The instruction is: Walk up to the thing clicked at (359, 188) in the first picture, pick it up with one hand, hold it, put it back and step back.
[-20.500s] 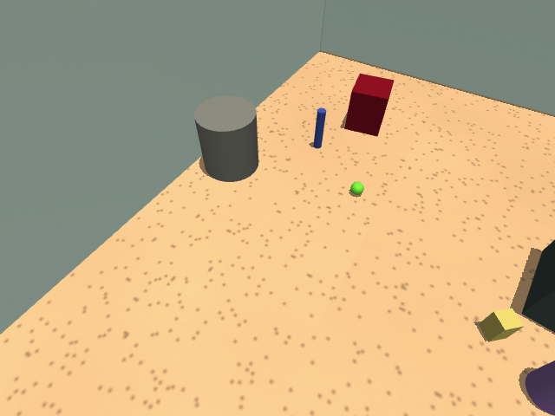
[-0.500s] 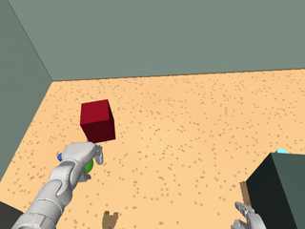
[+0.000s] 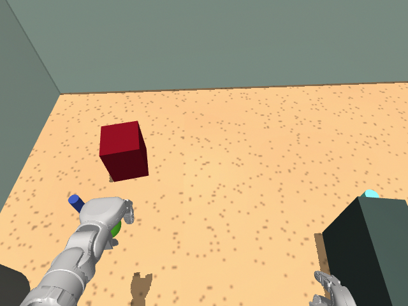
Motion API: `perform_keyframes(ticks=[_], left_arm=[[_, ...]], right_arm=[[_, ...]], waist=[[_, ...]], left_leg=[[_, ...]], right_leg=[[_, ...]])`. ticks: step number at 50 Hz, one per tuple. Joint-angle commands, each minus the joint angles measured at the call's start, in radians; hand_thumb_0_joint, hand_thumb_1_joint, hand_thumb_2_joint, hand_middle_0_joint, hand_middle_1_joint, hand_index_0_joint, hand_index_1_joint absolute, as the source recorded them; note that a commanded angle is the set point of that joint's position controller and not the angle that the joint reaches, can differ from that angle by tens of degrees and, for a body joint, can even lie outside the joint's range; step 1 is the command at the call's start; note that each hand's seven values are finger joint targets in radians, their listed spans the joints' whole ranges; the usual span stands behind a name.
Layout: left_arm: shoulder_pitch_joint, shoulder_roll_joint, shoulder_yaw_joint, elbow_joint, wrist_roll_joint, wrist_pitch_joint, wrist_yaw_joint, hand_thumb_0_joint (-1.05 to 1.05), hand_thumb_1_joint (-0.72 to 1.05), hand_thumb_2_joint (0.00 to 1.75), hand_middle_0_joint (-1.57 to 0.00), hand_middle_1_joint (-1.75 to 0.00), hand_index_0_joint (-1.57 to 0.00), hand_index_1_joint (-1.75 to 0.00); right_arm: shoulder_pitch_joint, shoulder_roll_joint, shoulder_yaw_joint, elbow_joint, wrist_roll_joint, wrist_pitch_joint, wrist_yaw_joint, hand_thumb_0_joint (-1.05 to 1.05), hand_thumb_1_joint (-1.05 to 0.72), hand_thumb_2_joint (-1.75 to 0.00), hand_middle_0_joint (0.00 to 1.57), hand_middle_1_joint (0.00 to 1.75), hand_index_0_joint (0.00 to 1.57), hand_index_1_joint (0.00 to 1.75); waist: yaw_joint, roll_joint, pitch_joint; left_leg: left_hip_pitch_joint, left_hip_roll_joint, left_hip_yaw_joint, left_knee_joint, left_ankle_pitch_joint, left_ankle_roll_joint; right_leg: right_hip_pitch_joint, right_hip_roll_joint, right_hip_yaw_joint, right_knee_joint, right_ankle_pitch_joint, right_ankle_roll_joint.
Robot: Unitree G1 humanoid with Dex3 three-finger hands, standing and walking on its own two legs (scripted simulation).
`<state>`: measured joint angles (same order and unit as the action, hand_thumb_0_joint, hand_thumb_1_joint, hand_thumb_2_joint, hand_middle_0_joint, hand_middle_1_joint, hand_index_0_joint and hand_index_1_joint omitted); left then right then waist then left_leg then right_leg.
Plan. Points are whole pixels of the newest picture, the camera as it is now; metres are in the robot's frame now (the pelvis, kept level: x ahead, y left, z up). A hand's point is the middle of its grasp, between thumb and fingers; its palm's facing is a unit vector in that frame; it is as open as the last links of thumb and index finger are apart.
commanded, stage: crouch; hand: left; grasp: from above
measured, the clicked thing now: (106, 225) +0.30 +0.24 -0.09
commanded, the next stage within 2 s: lower in 1.64 s
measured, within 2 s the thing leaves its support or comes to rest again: neither
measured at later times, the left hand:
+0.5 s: hand (131, 242) +0.34 +0.24 -0.31, palm faces -0.42 +0.01 -0.91, open 7.3 cm
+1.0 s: hand (139, 255) +0.35 +0.26 -0.49, palm faces -0.44 -0.02 -0.90, open 6.5 cm
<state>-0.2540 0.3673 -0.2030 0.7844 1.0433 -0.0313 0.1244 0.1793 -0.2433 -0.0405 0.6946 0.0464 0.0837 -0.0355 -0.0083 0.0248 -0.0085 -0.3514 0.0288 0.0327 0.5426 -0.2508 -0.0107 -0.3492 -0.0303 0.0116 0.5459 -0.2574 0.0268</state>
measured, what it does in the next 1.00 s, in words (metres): lowers itself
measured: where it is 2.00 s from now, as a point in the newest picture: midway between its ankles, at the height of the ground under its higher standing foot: outside the picture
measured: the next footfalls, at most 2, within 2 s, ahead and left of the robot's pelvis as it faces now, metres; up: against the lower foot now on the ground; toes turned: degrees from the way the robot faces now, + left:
none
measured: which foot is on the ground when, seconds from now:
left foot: down 0.00-1.00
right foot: down 0.00-1.00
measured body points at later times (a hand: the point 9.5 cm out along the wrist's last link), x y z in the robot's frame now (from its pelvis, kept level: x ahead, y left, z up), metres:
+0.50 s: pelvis -0.05 +0.01 -0.18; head +0.10 +0.02 +0.24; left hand +0.35 +0.24 -0.26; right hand +0.01 -0.27 -0.31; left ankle +0.01 +0.13 -0.73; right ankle +0.01 -0.14 -0.73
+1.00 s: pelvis -0.07 +0.01 -0.33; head +0.15 +0.04 +0.06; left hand +0.37 +0.26 -0.44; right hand +0.02 -0.27 -0.45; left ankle +0.01 +0.13 -0.73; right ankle +0.01 -0.14 -0.73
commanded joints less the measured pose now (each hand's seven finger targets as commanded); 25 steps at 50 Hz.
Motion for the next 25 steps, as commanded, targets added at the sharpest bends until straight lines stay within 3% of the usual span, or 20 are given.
perform_keyframes(ticks=[1,6,7,9,10,12,14,17,18,20,24,25], left_arm=[[-0.372,0.170,0.073,-0.054,0.037,-0.017,0.113,0.00,0.47,0.65,-0.82,-0.75,-0.86,-0.70],[-0.438,0.168,0.094,0.100,0.108,-0.045,0.210,0.00,0.50,0.59,-0.81,-0.75,-0.87,-0.69],[-0.449,0.156,0.094,0.132,0.116,-0.047,0.227,0.00,0.49,0.58,-0.82,-0.73,-0.87,-0.67],[-0.502,0.199,0.128,0.137,0.132,-0.054,0.265,0.00,0.50,0.56,-0.81,-0.75,-0.87,-0.68],[-0.500,0.175,0.123,0.169,0.129,-0.052,0.280,0.00,0.49,0.56,-0.81,-0.73,-0.87,-0.67],[-0.549,0.210,0.142,0.194,0.139,-0.050,0.307,0.00,0.49,0.55,-0.82,-0.71,-0.88,-0.65],[-0.539,0.217,0.155,0.262,0.137,-0.039,0.318,0.00,0.49,0.52,-0.82,-0.69,-0.88,-0.62],[-0.605,0.233,0.170,0.229,0.128,-0.037,0.322,0.00,0.47,0.56,-0.82,-0.69,-0.87,-0.63],[-0.629,0.267,0.184,0.206,0.133,-0.034,0.325,0.00,0.46,0.58,-0.81,-0.69,-0.86,-0.64],[-0.605,0.239,0.176,0.259,0.124,-0.022,0.320,0.00,0.45,0.59,-0.81,-0.70,-0.85,-0.66],[-0.641,0.311,0.221,0.254,0.121,-0.026,0.304,0.00,0.44,0.62,-0.80,-0.73,-0.85,-0.68],[-0.670,0.318,0.221,0.250,0.125,-0.031,0.302,0.00,0.45,0.63,-0.82,-0.72,-0.86,-0.67]], right_arm=[[0.011,-0.145,-0.062,-0.073,-0.017,-0.032,0.001,0.00,-0.89,-0.90,0.20,0.30,0.20,0.30],[0.071,-0.154,-0.082,-0.048,-0.045,-0.048,0.019,0.00,-0.90,-0.90,0.20,0.30,0.20,0.30],[0.079,-0.157,-0.086,-0.050,-0.047,-0.051,0.022,0.00,-0.90,-0.90,0.20,0.30,0.20,0.30],[0.087,-0.166,-0.093,-0.053,-0.054,-0.060,0.024,0.00,-0.90,-0.90,0.20,0.30,0.20,0.30],[0.096,-0.169,-0.095,-0.052,-0.059,-0.066,0.024,0.00,-0.90,-0.90,0.20,0.30,0.20,0.30],[0.099,-0.177,-0.100,-0.048,-0.066,-0.075,0.018,0.00,-0.90,-0.90,0.20,0.30,0.20,0.30],[0.113,-0.179,-0.099,-0.038,-0.071,-0.083,0.014,0.00,-0.90,-0.90,0.20,0.30,0.20,0.30],[0.124,-0.184,-0.104,-0.037,-0.081,-0.096,0.011,0.00,-0.89,-0.90,0.20,0.30,0.20,0.30],[0.121,-0.184,-0.104,-0.042,-0.081,-0.099,0.008,0.00,-0.90,-0.90,0.20,0.30,0.20,0.30],[0.125,-0.183,-0.105,-0.037,-0.083,-0.102,0.005,0.00,-0.90,-0.90,0.20,0.30,0.20,0.30],[0.128,-0.191,-0.106,-0.031,-0.096,-0.119,0.010,0.00,-0.90,-0.90,0.20,0.30,0.20,0.30],[0.127,-0.197,-0.105,-0.025,-0.100,-0.123,0.012,0.00,-0.90,-0.90,0.20,0.30,0.20,0.30]], waist=[[-0.049,-0.050,-0.246],[-0.066,-0.004,-0.338],[-0.070,-0.005,-0.363],[-0.062,0.037,-0.443],[-0.072,0.040,-0.463],[-0.075,0.069,-0.502],[-0.076,0.050,-0.533],[-0.083,0.074,-0.646],[-0.075,0.092,-0.673],[-0.096,0.057,-0.663],[-0.093,0.064,-0.716],[-0.107,0.081,-0.707]], left_leg=[[0.031,-0.044,0.004,0.062,0.156,0.017],[-0.195,-0.037,-0.003,0.302,0.101,0.005],[-0.248,-0.038,-0.005,0.351,0.088,0.007],[-0.321,-0.036,-0.007,0.440,0.068,0.007],[-0.348,-0.033,-0.013,0.481,0.064,0.008],[-0.431,-0.032,-0.023,0.550,0.025,0.008],[-0.531,-0.031,-0.033,0.617,-0.009,0.014],[-0.628,-0.028,-0.046,0.716,-0.045,0.017],[-0.651,-0.028,-0.048,0.732,-0.075,0.016],[-0.735,-0.030,-0.050,0.770,-0.135,0.017],[-0.828,-0.029,-0.065,0.865,-0.201,0.020],[-0.850,-0.028,-0.079,0.882,-0.226,0.017]], right_leg=[[-0.076,0.039,-0.013,0.013,0.153,-0.029],[-0.313,0.042,-0.015,0.241,0.096,-0.043],[-0.356,0.041,-0.016,0.283,0.085,-0.044],[-0.445,0.045,-0.020,0.376,0.058,-0.048],[-0.502,0.049,-0.027,0.416,0.046,-0.050],[-0.597,0.052,-0.038,0.496,0.009,-0.056],[-0.666,0.053,-0.046,0.572,-0.023,-0.059],[-0.762,0.053,-0.051,0.685,-0.055,-0.062],[-0.781,0.051,-0.053,0.713,-0.079,-0.064],[-0.827,0.046,-0.056,0.749,-0.119,-0.061],[-0.953,0.040,-0.061,0.849,-0.184,-0.062],[-1.003,0.037,-0.063,0.879,-0.205,-0.062]])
